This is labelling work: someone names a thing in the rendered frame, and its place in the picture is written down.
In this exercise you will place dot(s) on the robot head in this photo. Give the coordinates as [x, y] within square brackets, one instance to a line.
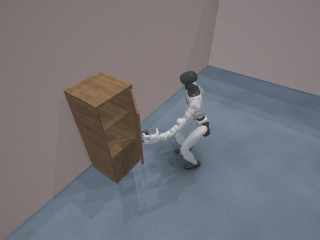
[188, 78]

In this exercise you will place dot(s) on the cupboard door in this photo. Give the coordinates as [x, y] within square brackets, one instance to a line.
[137, 125]

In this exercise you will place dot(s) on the handle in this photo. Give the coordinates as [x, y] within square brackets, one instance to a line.
[146, 133]

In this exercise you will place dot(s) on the left robot thigh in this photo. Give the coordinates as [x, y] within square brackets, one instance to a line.
[194, 137]

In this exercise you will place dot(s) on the left robot forearm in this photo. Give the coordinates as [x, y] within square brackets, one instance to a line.
[171, 132]

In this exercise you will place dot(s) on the left robot upper arm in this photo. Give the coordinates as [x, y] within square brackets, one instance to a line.
[194, 106]

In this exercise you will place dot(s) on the left robot hand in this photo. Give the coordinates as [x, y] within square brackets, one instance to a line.
[154, 138]

